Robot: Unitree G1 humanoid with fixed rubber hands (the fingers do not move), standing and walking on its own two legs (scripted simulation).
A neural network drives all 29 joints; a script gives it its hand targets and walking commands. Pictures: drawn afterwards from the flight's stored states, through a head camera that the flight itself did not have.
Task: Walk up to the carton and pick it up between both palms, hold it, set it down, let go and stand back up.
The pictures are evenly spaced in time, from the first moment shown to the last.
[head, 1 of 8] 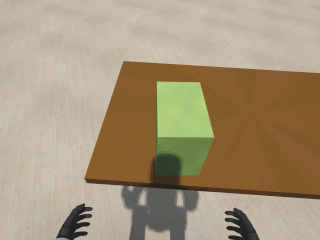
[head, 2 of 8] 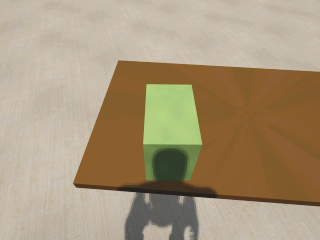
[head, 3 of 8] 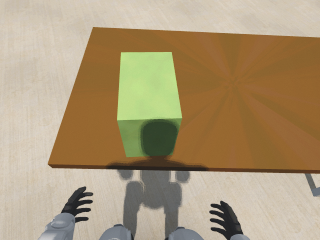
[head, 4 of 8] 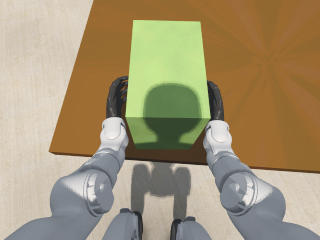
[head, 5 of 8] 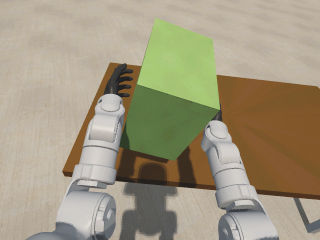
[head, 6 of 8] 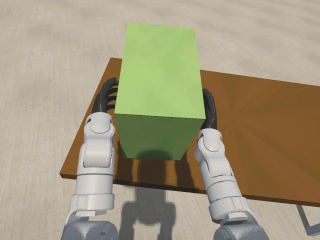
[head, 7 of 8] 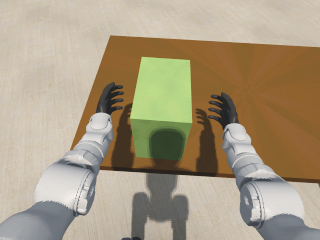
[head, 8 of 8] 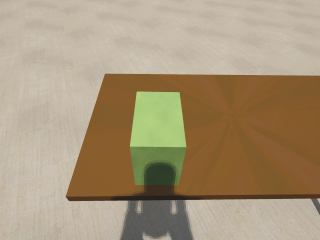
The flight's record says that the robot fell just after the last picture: no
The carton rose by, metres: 0.29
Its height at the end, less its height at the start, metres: +0.00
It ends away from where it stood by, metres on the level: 0.01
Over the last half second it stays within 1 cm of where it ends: yes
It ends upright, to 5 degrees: yes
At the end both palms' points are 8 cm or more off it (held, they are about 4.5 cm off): yes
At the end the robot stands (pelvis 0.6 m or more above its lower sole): yes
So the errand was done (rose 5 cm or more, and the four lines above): yes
